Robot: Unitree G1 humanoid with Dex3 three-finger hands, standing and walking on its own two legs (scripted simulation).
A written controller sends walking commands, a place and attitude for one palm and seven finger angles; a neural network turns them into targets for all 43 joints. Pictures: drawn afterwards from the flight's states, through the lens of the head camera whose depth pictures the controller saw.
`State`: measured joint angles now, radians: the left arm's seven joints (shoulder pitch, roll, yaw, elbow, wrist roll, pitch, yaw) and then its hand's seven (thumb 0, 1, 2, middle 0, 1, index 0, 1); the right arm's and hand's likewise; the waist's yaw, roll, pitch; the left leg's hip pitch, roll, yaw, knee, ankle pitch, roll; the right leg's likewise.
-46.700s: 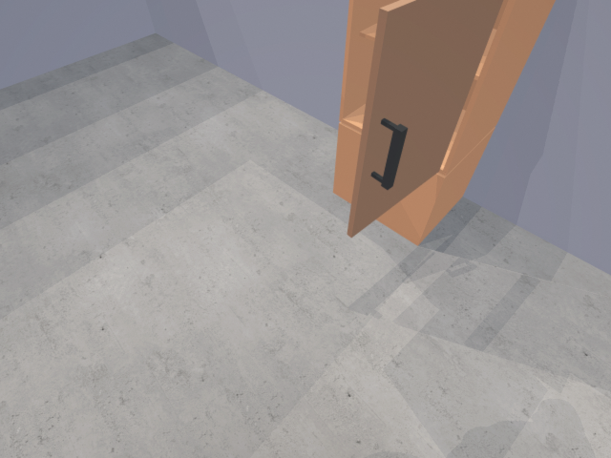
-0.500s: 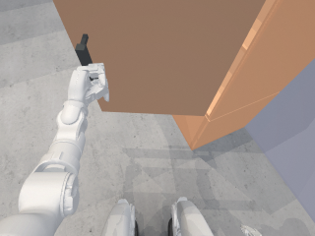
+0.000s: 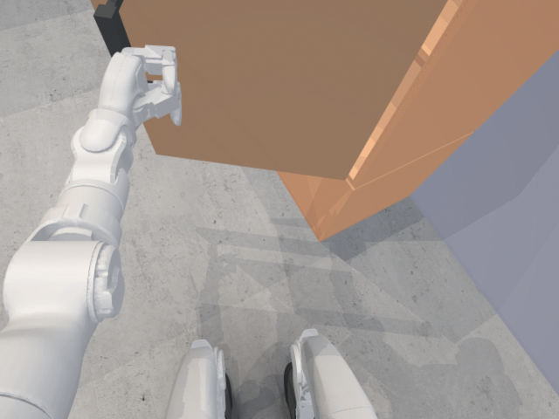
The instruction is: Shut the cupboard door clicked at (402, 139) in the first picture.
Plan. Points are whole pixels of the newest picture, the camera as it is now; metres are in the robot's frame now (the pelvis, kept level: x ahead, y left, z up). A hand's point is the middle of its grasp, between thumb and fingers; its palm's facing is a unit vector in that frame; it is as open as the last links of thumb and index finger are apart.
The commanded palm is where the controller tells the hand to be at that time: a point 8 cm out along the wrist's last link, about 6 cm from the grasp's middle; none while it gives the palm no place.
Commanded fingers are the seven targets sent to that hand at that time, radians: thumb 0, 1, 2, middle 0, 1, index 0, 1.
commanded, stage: push the door shut along its arc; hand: left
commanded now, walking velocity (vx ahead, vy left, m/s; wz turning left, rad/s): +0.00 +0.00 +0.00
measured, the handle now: (131, 58) +0.61 +0.15 +0.07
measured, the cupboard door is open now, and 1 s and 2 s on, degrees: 55 44 44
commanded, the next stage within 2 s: pull the fist back off the door in 0.68 s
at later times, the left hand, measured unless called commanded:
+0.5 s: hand (202, 61) +0.59 +0.05 +0.08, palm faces -0.36 -0.93 -0.05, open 2.7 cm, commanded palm +0.61 +0.08 +0.08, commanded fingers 0.00 0.90 0.90 -1.30 -1.50 -1.30 -1.50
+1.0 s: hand (217, 48) +0.63 +0.03 +0.07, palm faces +0.02 -1.00 -0.03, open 2.9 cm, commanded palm +0.60 +0.06 +0.08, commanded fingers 0.00 0.90 0.90 -1.30 -1.50 -1.30 -1.50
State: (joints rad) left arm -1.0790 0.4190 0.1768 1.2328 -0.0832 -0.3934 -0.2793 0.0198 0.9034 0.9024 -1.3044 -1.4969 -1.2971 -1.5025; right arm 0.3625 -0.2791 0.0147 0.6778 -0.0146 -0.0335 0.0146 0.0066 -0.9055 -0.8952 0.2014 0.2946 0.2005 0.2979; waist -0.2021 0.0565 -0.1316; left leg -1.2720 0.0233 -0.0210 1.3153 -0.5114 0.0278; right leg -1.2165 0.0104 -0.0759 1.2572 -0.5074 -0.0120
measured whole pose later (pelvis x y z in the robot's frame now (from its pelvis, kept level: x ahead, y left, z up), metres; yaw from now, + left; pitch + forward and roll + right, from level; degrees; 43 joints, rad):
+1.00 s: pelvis +0.00 -0.01 -0.03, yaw -2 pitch +35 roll -5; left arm -1.38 0.43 0.32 1.30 0.13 -0.28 0.17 -0.01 0.83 0.91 -1.30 -1.50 -1.29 -1.50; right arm 0.42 -0.23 0.04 0.64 -0.12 -0.07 0.10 0.00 -0.91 -0.90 0.20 0.29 0.20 0.30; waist -0.31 0.08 -0.14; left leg -1.48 0.05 -0.04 1.42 -0.54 0.01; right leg -1.43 0.04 -0.09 1.35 -0.52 -0.03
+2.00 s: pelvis +0.03 -0.02 +0.04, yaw -1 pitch +21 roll +1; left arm -0.63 0.21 0.21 0.83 -0.04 -0.47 0.04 0.02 0.90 0.90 -1.30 -1.50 -1.29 -1.50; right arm 0.37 -0.23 -0.02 0.60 -0.02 0.06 0.06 0.01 -0.91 -0.90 0.20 0.29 0.20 0.30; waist -0.11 0.07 -0.14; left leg -0.98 0.03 0.05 1.11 -0.49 0.00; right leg -0.99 0.03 0.00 1.12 -0.50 -0.03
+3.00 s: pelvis +0.07 +0.00 +0.13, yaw +1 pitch -3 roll -1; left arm 0.46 0.36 0.34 -0.37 -0.07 -0.05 0.11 0.02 0.90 0.90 -0.42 -0.52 -0.41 -0.53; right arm 0.20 -0.22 0.03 0.61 0.02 -0.05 -0.07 0.01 -0.90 -0.90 0.20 0.29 0.20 0.30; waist 0.07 0.08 -0.01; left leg -0.12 -0.02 0.02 0.44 -0.27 0.03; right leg -0.09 -0.01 -0.02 0.41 -0.27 0.01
